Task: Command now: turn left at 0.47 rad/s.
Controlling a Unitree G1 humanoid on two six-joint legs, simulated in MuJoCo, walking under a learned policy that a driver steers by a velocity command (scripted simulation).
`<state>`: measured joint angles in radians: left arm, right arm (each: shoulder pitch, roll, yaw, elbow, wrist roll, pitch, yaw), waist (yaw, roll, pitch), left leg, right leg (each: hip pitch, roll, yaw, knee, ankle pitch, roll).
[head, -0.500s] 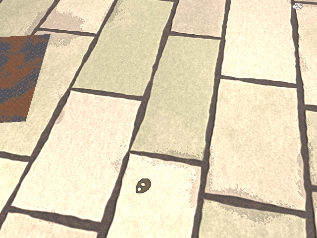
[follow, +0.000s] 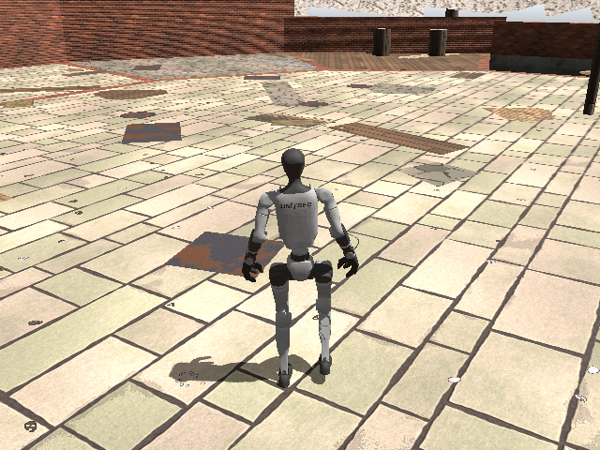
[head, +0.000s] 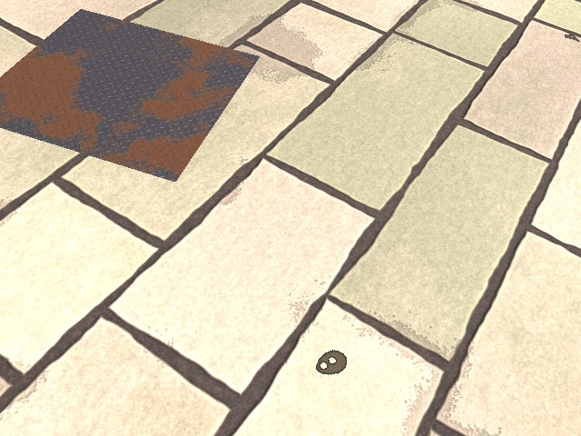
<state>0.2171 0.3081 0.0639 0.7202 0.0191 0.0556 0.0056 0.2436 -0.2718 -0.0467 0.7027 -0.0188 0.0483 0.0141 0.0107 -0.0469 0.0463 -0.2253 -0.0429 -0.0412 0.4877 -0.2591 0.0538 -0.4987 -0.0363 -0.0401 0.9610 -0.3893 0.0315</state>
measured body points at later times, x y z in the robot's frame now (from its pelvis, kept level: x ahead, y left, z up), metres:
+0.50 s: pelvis +0.07 -0.02 +0.01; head +0.07 -0.05 +0.46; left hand +0.06 +0.25 -0.11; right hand +0.19 -0.28 -0.12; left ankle +0.09 +0.11 -0.68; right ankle +0.01 -0.11 -0.74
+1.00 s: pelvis +0.30 +0.04 +0.01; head +0.33 +0.05 +0.45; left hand +0.40 +0.30 -0.13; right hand +0.35 -0.23 -0.11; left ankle +0.31 +0.12 -0.74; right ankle +0.29 -0.10 -0.66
